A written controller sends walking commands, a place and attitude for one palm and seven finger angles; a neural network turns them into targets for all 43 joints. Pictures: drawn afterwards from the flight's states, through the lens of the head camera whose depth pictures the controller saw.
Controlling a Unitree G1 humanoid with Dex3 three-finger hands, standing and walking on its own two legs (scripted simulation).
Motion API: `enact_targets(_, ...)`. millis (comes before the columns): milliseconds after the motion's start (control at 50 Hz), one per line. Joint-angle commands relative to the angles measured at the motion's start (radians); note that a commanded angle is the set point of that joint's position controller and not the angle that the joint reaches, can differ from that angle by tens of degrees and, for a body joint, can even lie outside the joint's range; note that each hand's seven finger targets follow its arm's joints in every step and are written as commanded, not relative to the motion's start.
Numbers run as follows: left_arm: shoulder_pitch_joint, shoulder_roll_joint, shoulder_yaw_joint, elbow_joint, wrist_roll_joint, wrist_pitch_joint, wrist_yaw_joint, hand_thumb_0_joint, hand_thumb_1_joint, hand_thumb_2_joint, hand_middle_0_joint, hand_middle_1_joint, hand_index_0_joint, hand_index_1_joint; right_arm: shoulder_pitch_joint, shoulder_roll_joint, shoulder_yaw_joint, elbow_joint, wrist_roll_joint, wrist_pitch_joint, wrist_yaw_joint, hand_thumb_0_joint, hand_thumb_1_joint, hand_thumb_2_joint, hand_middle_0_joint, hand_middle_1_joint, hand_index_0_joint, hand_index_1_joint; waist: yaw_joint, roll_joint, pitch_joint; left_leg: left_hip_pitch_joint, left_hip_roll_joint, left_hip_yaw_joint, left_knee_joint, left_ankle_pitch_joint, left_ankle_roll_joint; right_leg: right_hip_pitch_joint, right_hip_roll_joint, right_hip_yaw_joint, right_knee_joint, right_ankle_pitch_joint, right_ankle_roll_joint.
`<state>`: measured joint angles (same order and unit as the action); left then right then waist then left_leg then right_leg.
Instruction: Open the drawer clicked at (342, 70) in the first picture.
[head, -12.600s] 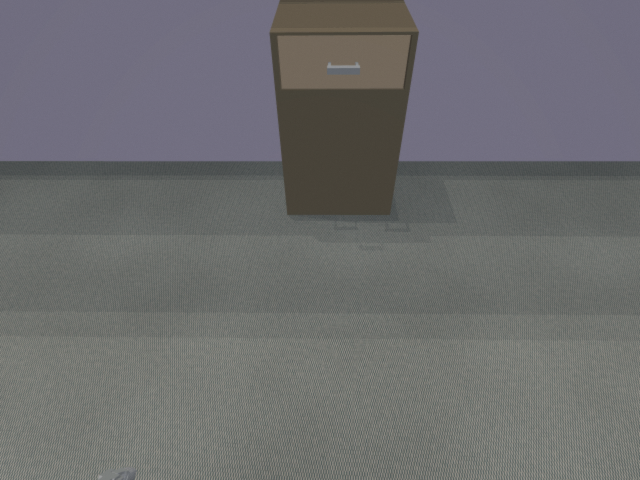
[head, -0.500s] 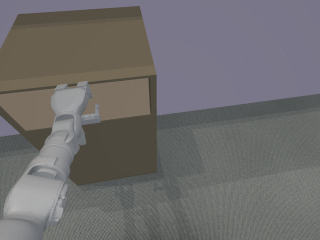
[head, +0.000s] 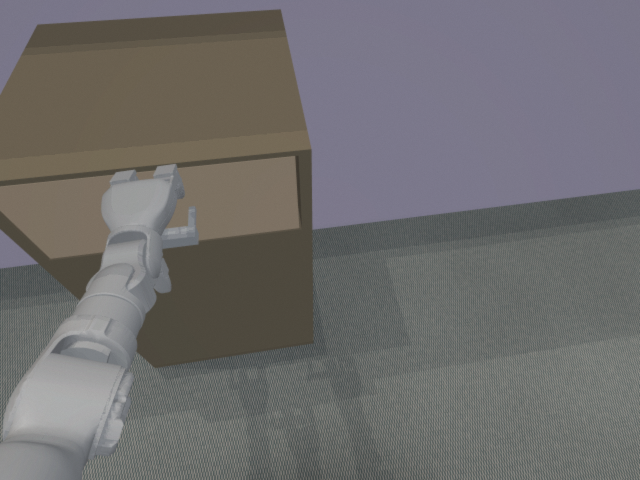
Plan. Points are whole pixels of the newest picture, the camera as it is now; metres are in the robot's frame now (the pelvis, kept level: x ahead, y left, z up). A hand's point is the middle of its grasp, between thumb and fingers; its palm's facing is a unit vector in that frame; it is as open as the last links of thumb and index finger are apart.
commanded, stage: move the hooked fingers above the handle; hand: left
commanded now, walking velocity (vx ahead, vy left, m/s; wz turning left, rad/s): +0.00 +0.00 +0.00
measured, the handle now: (161, 227) +0.50 +0.24 -0.03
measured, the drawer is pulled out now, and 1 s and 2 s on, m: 0.00 0.00 0.00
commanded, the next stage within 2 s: none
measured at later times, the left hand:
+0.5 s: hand (160, 228) +0.45 +0.22 +0.03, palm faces -0.05 -0.05 -1.00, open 13.8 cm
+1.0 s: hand (166, 230) +0.45 +0.20 +0.03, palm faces -0.03 -0.06 -1.00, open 13.8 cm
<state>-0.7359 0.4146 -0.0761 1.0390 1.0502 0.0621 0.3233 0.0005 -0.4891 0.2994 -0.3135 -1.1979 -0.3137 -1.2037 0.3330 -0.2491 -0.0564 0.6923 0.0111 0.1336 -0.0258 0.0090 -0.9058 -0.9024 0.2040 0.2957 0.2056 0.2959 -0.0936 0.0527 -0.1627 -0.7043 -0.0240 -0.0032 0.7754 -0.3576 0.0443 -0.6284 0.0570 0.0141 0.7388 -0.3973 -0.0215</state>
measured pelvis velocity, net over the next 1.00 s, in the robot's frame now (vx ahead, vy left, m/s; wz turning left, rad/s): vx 0.00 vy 0.00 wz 0.00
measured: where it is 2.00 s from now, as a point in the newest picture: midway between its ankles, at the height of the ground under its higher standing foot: outside the picture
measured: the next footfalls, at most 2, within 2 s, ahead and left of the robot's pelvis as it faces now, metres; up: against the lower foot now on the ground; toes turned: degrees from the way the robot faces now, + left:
none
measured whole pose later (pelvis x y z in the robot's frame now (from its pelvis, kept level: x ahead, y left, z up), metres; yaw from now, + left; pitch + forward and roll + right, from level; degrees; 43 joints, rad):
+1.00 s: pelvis +0.00 +0.00 +0.00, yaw +0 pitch +16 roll -2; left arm -0.70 0.40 -0.09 0.95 1.06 -0.03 0.31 0.00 -0.49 0.30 -0.32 -1.20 -0.32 -1.20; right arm 0.34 -0.25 -0.07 0.69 0.00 0.13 -0.03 0.01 -0.91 -0.90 0.20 0.30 0.21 0.30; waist -0.08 0.05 -0.16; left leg -0.70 -0.03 -0.01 0.78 -0.36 0.05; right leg -0.62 0.05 0.01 0.74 -0.40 -0.02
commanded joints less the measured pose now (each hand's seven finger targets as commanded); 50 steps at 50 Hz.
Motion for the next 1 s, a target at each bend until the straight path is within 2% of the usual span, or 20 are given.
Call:
enact_targets(0, -0.429, 0.290, 0.090, -0.194, 0.014, -0.033, 0.019, 0.000, -0.500, 0.300, -0.300, -1.200, -0.300, -1.200, 0.092, -0.154, -0.044, -0.079, 0.003, -0.014, -0.023, 0.000, -0.900, -0.900, 0.200, 0.300, 0.200, 0.300, -0.012, -0.016, -0.331, 0.264, -0.004, 0.005, -0.051, 0.336, 0.015, 0.105, 0.006, -0.006, -0.090, 0.349, -0.015)
enact_targets(40, -0.408, 0.281, 0.095, -0.210, 0.017, -0.052, 0.027, 0.000, -0.500, 0.300, -0.300, -1.200, -0.300, -1.200, 0.093, -0.147, -0.045, -0.086, 0.000, -0.016, -0.023, 0.000, -0.900, -0.900, 0.200, 0.300, 0.200, 0.300, 0.000, 0.002, -0.353, 0.267, -0.005, 0.011, -0.042, 0.365, 0.014, 0.114, 0.007, -0.007, -0.079, 0.379, -0.016)
enact_targets(80, -0.388, 0.332, 0.145, -0.225, 0.026, -0.069, 0.039, 0.000, -0.500, 0.300, -0.300, -1.200, -0.300, -1.200, 0.093, -0.148, -0.049, -0.086, -0.006, -0.015, -0.024, 0.000, -0.900, -0.900, 0.200, 0.300, 0.200, 0.300, 0.016, 0.001, -0.388, 0.269, -0.002, 0.009, -0.030, 0.407, 0.011, 0.129, 0.009, -0.008, -0.062, 0.406, -0.019)
enact_targets(140, -0.353, 0.286, 0.121, -0.233, 0.021, -0.067, 0.057, 0.000, -0.500, 0.300, -0.300, -1.200, -0.300, -1.200, 0.092, -0.145, -0.052, -0.091, -0.005, -0.016, -0.018, 0.000, -0.900, -0.900, 0.200, 0.300, 0.200, 0.300, 0.013, 0.001, -0.381, 0.268, -0.002, 0.017, -0.027, 0.420, 0.010, 0.124, 0.011, -0.011, -0.063, 0.428, -0.015)
enact_targets(160, -0.344, 0.317, 0.144, -0.217, 0.022, -0.061, 0.063, 0.000, -0.500, 0.300, -0.300, -1.200, -0.300, -1.200, 0.091, -0.148, -0.051, -0.088, -0.002, -0.015, -0.017, 0.000, -0.900, -0.900, 0.200, 0.300, 0.200, 0.300, 0.015, -0.007, -0.355, 0.249, -0.002, 0.019, -0.029, 0.405, 0.011, 0.123, 0.010, -0.009, -0.066, 0.422, -0.015)
enact_targets(200, -0.369, 0.323, 0.142, -0.241, 0.023, -0.059, 0.069, 0.000, -0.500, 0.300, -0.300, -1.200, -0.300, -1.200, 0.093, -0.151, -0.053, -0.085, -0.002, -0.013, -0.017, 0.000, -0.900, -0.900, 0.200, 0.300, 0.200, 0.300, 0.009, -0.011, -0.390, 0.260, -0.003, 0.016, -0.028, 0.423, 0.011, 0.139, 0.009, -0.006, -0.062, 0.447, -0.013)
enact_targets(220, -0.379, 0.280, 0.108, -0.257, 0.018, -0.057, 0.069, 0.000, -0.500, 0.300, -0.300, -1.200, -0.300, -1.200, 0.092, -0.148, -0.057, -0.084, -0.003, -0.015, -0.014, 0.000, -0.900, -0.900, 0.200, 0.300, 0.200, 0.300, 0.001, 0.013, -0.395, 0.283, -0.002, 0.018, -0.026, 0.432, 0.010, 0.128, 0.009, -0.007, -0.064, 0.448, -0.013)
enact_targets(380, -0.435, 0.170, 0.017, -0.282, -0.015, -0.065, 0.026, 0.000, -0.500, 0.300, -0.300, -1.200, -0.300, -1.200, 0.103, -0.147, -0.066, -0.057, -0.004, -0.017, -0.010, 0.000, -0.900, -0.900, 0.200, 0.300, 0.200, 0.300, -0.043, 0.001, -0.362, 0.373, 0.008, -0.008, -0.028, 0.454, 0.010, 0.063, 0.013, -0.020, -0.088, 0.402, -0.014)
enact_targets(420, -0.405, 0.189, 0.038, -0.277, -0.007, -0.070, 0.029, 0.000, -0.500, 0.300, -0.300, -1.200, -0.300, -1.200, 0.105, -0.147, -0.065, -0.057, -0.004, -0.014, -0.009, 0.000, -0.900, -0.900, 0.200, 0.300, 0.200, 0.300, -0.021, 0.041, -0.364, 0.389, 0.009, -0.015, -0.030, 0.475, 0.004, 0.045, 0.016, -0.026, -0.076, 0.389, -0.020)
enact_targets(460, -0.427, 0.175, 0.030, -0.262, 0.002, -0.066, 0.040, 0.000, -0.500, 0.300, -0.300, -1.200, -0.300, -1.200, 0.096, -0.145, -0.061, -0.056, -0.005, -0.012, -0.006, 0.000, -0.900, -0.900, 0.200, 0.300, 0.200, 0.300, -0.026, 0.023, -0.325, 0.365, 0.010, -0.017, -0.036, 0.437, 0.003, 0.022, 0.017, -0.033, -0.078, 0.350, -0.021)
enact_targets(500, -0.397, 0.270, 0.113, -0.248, 0.022, -0.063, 0.062, 0.000, -0.500, 0.300, -0.300, -1.200, -0.300, -1.200, 0.092, -0.150, -0.055, -0.063, -0.006, -0.008, -0.004, 0.000, -0.900, -0.900, 0.200, 0.300, 0.200, 0.300, 0.009, 0.032, -0.364, 0.345, 0.009, -0.016, -0.041, 0.449, 0.000, 0.050, 0.018, -0.031, -0.063, 0.360, -0.024)
enact_targets(580, -0.356, 0.306, 0.154, -0.228, 0.031, -0.022, 0.094, 0.000, -0.500, 0.300, -0.300, -1.200, -0.300, -1.200, 0.069, -0.148, -0.048, -0.085, -0.008, -0.001, -0.002, 0.000, -0.900, -0.900, 0.200, 0.300, 0.200, 0.300, 0.039, 0.005, -0.373, 0.291, 0.004, 0.002, -0.045, 0.449, 0.000, 0.112, 0.016, -0.029, -0.053, 0.391, -0.028)
enact_targets(600, -0.346, 0.278, 0.130, -0.224, 0.037, -0.014, 0.096, 0.000, -0.500, 0.300, -0.300, -1.200, -0.300, -1.200, 0.068, -0.146, -0.051, -0.091, -0.006, -0.002, -0.002, 0.000, -0.900, -0.900, 0.200, 0.300, 0.200, 0.300, 0.032, 0.002, -0.381, 0.298, 0.005, 0.006, -0.046, 0.450, 0.001, 0.110, 0.016, -0.029, -0.055, 0.397, -0.024)
enact_targets(680, -0.367, 0.281, 0.120, -0.226, 0.024, 0.005, 0.080, 0.000, -0.500, 0.300, -0.300, -1.200, -0.300, -1.200, 0.065, -0.150, -0.052, -0.097, -0.001, -0.004, -0.008, 0.000, -0.900, -0.900, 0.200, 0.300, 0.200, 0.300, 0.014, -0.033, -0.364, 0.279, 0.002, 0.017, -0.053, 0.406, 0.008, 0.146, 0.011, -0.016, -0.078, 0.401, -0.018)
enact_targets(740, -0.392, 0.225, 0.056, -0.227, 0.009, -0.003, 0.045, 0.000, -0.500, 0.300, -0.300, -1.200, -0.300, -1.200, 0.071, -0.151, -0.054, -0.088, 0.007, -0.011, -0.015, 0.000, -0.900, -0.900, 0.200, 0.300, 0.200, 0.300, -0.016, -0.052, -0.342, 0.300, 0.003, 0.012, -0.061, 0.368, 0.014, 0.119, 0.009, -0.013, -0.099, 0.373, -0.010)
enact_targets(800, -0.434, 0.157, -0.005, -0.276, -0.006, -0.041, 0.011, 0.000, -0.500, 0.300, -0.300, -1.200, -0.300, -1.200, 0.082, -0.147, -0.061, -0.078, 0.005, -0.021, -0.018, 0.000, -0.900, -0.900, 0.200, 0.300, 0.200, 0.300, -0.040, -0.010, -0.337, 0.363, 0.009, -0.002, -0.056, 0.373, 0.013, 0.062, 0.010, -0.014, -0.107, 0.336, -0.011)
enact_targets(860, -0.449, 0.134, -0.023, -0.293, -0.009, -0.074, 0.002, 0.000, -0.500, 0.300, -0.300, -1.200, -0.300, -1.200, 0.089, -0.144, -0.060, -0.069, -0.001, -0.026, -0.021, 0.000, -0.900, -0.900, 0.200, 0.300, 0.200, 0.300, -0.042, 0.021, -0.300, 0.373, 0.009, -0.017, -0.052, 0.360, 0.009, 0.014, 0.012, -0.021, -0.102, 0.293, -0.018)
enact_targets(920, -0.447, 0.164, 0.023, -0.314, 0.003, -0.099, 0.030, 0.000, -0.500, 0.300, -0.300, -1.200, -0.300, -1.200, 0.096, -0.140, -0.064, -0.065, -0.007, -0.029, -0.014, 0.000, -0.900, -0.900, 0.200, 0.300, 0.200, 0.300, -0.018, 0.064, -0.341, 0.406, 0.013, -0.029, -0.039, 0.413, 0.000, -0.008, 0.018, -0.033, -0.075, 0.293, -0.028)
enact_targets(940, -0.429, 0.224, 0.079, -0.298, 0.013, -0.098, 0.047, 0.000, -0.500, 0.300, -0.300, -1.200, -0.300, -1.200, 0.095, -0.144, -0.060, -0.063, -0.008, -0.025, -0.012, 0.000, -0.900, -0.900, 0.200, 0.300, 0.200, 0.300, -0.001, 0.050, -0.363, 0.387, 0.012, -0.029, -0.037, 0.415, -0.001, 0.003, 0.019, -0.033, -0.067, 0.298, -0.027)
enact_targets(980, -0.395, 0.307, 0.153, -0.242, 0.019, -0.072, 0.080, 0.000, -0.500, 0.300, -0.300, -1.200, -0.300, -1.200, 0.088, -0.151, -0.050, -0.064, -0.011, -0.016, -0.012, 0.000, -0.900, -0.900, 0.200, 0.300, 0.200, 0.300, 0.021, 0.023, -0.341, 0.306, 0.005, -0.022, -0.041, 0.387, -0.002, 0.040, 0.020, -0.036, -0.054, 0.300, -0.032)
